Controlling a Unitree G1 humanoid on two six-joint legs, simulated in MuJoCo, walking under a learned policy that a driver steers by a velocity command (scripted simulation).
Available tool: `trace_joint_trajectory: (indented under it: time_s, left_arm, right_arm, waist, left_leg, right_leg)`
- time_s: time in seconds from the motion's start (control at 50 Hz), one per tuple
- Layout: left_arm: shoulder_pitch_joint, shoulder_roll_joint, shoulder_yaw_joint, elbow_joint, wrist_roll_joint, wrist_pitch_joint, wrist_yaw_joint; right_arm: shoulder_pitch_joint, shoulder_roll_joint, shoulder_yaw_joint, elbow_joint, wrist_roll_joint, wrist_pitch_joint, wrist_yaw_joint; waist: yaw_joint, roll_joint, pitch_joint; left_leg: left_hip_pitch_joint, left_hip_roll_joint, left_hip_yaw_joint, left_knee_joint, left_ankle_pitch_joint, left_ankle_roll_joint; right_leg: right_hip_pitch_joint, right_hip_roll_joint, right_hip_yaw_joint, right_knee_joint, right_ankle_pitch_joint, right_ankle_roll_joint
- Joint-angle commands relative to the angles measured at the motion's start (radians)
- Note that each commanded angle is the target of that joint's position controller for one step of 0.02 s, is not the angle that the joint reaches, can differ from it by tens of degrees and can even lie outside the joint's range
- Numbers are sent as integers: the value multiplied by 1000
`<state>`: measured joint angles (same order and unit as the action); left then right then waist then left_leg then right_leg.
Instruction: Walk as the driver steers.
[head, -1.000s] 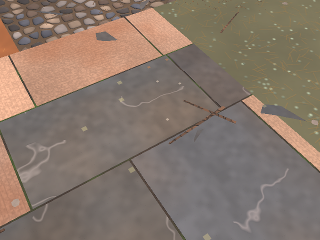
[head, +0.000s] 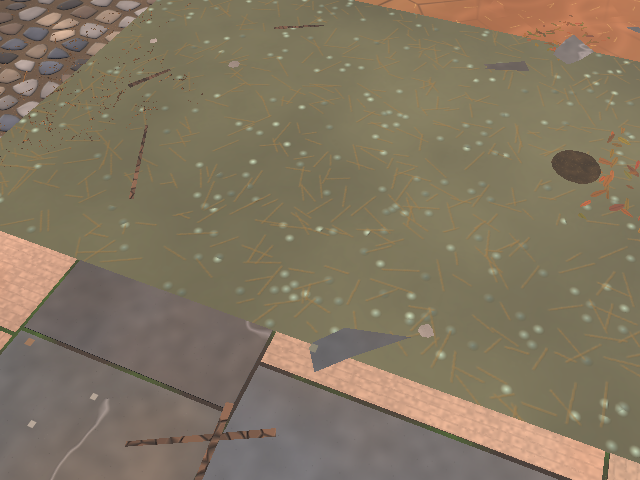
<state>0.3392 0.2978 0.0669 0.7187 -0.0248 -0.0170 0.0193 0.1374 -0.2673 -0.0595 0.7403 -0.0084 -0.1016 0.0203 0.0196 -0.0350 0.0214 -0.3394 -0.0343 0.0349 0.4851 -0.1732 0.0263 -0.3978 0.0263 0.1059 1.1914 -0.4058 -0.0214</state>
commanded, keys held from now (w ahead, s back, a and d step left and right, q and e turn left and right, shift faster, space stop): w+e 0.08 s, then w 0.24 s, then w+q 0.68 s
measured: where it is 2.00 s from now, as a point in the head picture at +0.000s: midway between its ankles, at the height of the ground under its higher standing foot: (331, 331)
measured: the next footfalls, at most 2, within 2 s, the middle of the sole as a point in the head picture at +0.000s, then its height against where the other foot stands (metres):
right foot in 0.38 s outside the picture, level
left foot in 0.92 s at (313, 401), level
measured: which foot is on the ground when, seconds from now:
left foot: down 0.00-0.40, up 0.42-0.90, down 0.92-1.00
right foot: up 0.00-0.36, down 0.38-0.90, up 0.92-1.00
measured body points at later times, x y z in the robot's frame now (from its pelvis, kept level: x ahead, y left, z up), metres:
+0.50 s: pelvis +0.26 -0.07 +0.00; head +0.30 -0.09 +0.45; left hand +0.47 +0.16 -0.08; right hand +0.27 -0.36 -0.14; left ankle +0.17 +0.10 -0.64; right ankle +0.31 -0.17 -0.73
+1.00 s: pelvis +0.54 -0.03 -0.01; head +0.58 -0.02 +0.44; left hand +0.58 +0.26 -0.14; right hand +0.74 -0.28 -0.11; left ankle +0.61 +0.05 -0.73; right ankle +0.39 -0.20 -0.63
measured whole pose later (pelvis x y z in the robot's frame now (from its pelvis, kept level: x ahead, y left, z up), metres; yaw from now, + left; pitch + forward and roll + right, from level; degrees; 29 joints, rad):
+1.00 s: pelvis +0.54 -0.03 -0.01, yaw +11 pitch +1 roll -1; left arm 0.26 0.28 0.06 0.82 -0.02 -0.09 0.01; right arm 0.15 -0.30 -0.07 0.73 0.02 -0.04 0.04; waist 0.01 0.01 0.07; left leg -0.45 -0.06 0.04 0.63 -0.20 0.11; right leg -0.25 -0.04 -0.02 1.17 -0.48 0.02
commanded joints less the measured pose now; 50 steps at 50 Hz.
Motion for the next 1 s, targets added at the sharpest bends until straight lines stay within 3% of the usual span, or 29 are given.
trace_joint_trajectory:
  time_s: [0.02,0.08,0.18,0.28,0.32,0.34,0.36,0.38,0.4,0.42,0.44,0.46,0.48,0.52,0.56,0.6,0.7,0.8,0.82,0.86,0.88,0.9,0.92,0.94,0.96,0.98,1.0]
  left_arm:
    - [-35,95,33,-100,-4,-11,-8]
    - [-78,53,21,-126,0,0,-11]
    - [-186,20,0,-144,7,-21,-31]
    - [-342,20,-11,-192,4,-37,-59]
    - [-339,45,-2,-200,8,-38,-63]
    - [-290,67,10,-189,15,-39,-62]
    - [-153,102,32,-147,19,-40,-57]
    - [11,161,59,-100,24,-37,-44]
    - [129,277,81,-85,44,-33,-27]
    - [136,232,66,-90,36,-35,-26]
    - [80,170,44,-83,33,-41,-29]
    - [20,133,32,-77,26,-46,-30]
    - [-40,96,22,-70,25,-52,-34]
    - [-113,56,15,-64,33,-73,-38]
    - [-132,58,20,-43,39,-93,-35]
    - [-127,66,26,-19,48,-101,-27]
    - [-94,105,36,22,41,-96,-7]
    - [-23,142,52,73,15,-64,-1]
    - [-25,151,55,77,11,-56,1]
    - [-44,181,62,75,5,-40,8]
    - [-56,193,64,72,3,-30,11]
    - [-72,190,60,67,-2,-25,13]
    - [-50,149,43,51,20,-34,16]
    - [51,-2,-3,3,49,-64,-2]
    - [-70,86,7,-7,9,-104,-17]
    - [-159,124,17,-36,-25,-124,-24]
    - [-173,112,13,-36,-10,-134,-17]
  right_arm:
    - [52,-90,-24,-25,-5,-8,-10]
    - [72,-123,-35,3,6,-18,-11]
    - [104,-159,-39,40,12,-9,-7]
    - [198,-204,-44,94,37,17,-9]
    - [206,-223,-48,110,45,31,-12]
    - [204,-231,-47,117,51,37,-14]
    - [194,-225,-40,123,55,43,-15]
    - [196,-190,-23,116,42,39,-18]
    - [259,-76,17,70,13,23,-9]
    - [265,-95,16,88,27,3,-6]
    - [187,-180,-13,67,60,-1,-2]
    - [135,-171,-13,51,64,-1,-2]
    - [115,-155,-14,53,48,5,-7]
    - [169,-128,-19,76,42,38,-10]
    - [179,-91,-15,80,42,62,-13]
    - [136,-85,-17,63,40,71,-17]
    - [-5,-54,-3,16,27,61,9]
    - [-133,-56,4,-60,26,61,39]
    - [-136,-63,2,-72,26,61,45]
    - [-84,-94,-15,-81,28,66,49]
    - [7,-124,-33,-66,32,69,47]
    - [161,-175,-64,-30,35,71,36]
    - [302,-267,-98,-1,37,82,13]
    - [255,-355,-105,-16,40,71,10]
    - [282,-267,-81,-41,33,58,16]
    - [247,-217,-67,-36,26,45,16]
    - [187,-189,-59,-45,30,38,15]
  waist:
    - [-36,149,-25]
    - [-35,126,-2]
    - [-61,93,11]
    - [-102,97,55]
    - [-74,119,43]
    - [-34,133,6]
    - [50,125,-71]
    - [123,104,-178]
    - [114,-120,-345]
    - [116,-170,-460]
    - [116,-105,-300]
    - [83,-89,-184]
    - [48,-58,-115]
    - [-15,-93,-65]
    - [-38,-64,-35]
    - [-38,-40,1]
    - [7,-12,48]
    - [48,3,89]
    - [40,-4,83]
    - [-5,-40,20]
    - [-60,-50,-37]
    - [-146,-30,-118]
    - [-194,89,-206]
    - [-55,318,-293]
    - [-141,182,-377]
    - [-146,139,-233]
    - [-101,55,-150]
  left_leg:
    - [239,281,-303,-279,-9,137]
    - [227,296,-198,-323,114,165]
    - [246,262,-45,-344,247,162]
    - [334,300,-10,-327,271,145]
    - [392,321,-1,-265,429,130]
    - [392,313,6,-185,588,117]
    - [349,278,37,-30,701,93]
    - [186,231,56,185,586,56]
    - [-214,89,71,596,58,-15]
    - [-324,21,-107,781,-416,-20]
    - [-410,76,-145,836,-371,-11]
    - [-419,123,-118,794,-288,-6]
    - [-391,154,-109,737,-216,-12]
    - [-276,185,-120,692,-109,-26]
    - [-266,183,-125,673,-55,-42]
    - [-320,178,-144,608,23,-53]
    - [-323,153,-87,313,249,-40]
    - [-379,136,-23,174,163,14]
    - [-366,122,-3,161,117,29]
    - [-247,55,63,164,13,69]
    - [-127,11,90,161,-25,94]
    - [101,-35,91,97,24,131]
    - [396,77,-124,64,47,189]
    - [698,320,-715,-55,-125,391]
    - [739,360,-864,-190,-222,395]
    - [642,338,-721,-208,-158,345]
    - [496,294,-601,-200,-55,309]
  right_leg:
    - [-264,-127,29,4,88,4]
    - [-311,-146,8,-78,133,15]
    - [-275,-127,-28,-368,351,15]
    - [-223,-96,-100,-576,362,-10]
    - [-173,-69,-124,-623,280,-40]
    - [-68,-41,-146,-655,257,-60]
    - [138,-12,-169,-713,308,-88]
    - [426,-64,-107,-682,347,-120]
    - [822,-362,328,-692,267,-258]
    - [826,-465,603,-831,231,-318]
    - [704,-423,443,-847,222,-266]
    - [566,-375,291,-868,255,-229]
    - [447,-329,197,-908,277,-203]
    - [292,-284,76,-994,309,-181]
    - [233,-284,-3,-1047,375,-188]
    - [235,-279,-75,-1067,421,-181]
    - [285,-264,-222,-1086,454,-147]
    - [463,-320,-275,-1021,549,-129]
    - [492,-326,-287,-984,637,-120]
    - [523,-322,-313,-846,988,-96]
    - [512,-309,-327,-708,1123,-80]
    - [429,-269,-350,-497,1106,-47]
    - [184,-217,-351,-187,762,4]
    - [-258,9,-213,148,-172,67]
    - [-363,1,-5,225,-186,44]
    - [-432,-45,-7,194,-90,18]
    - [-398,-91,-11,106,-4,6]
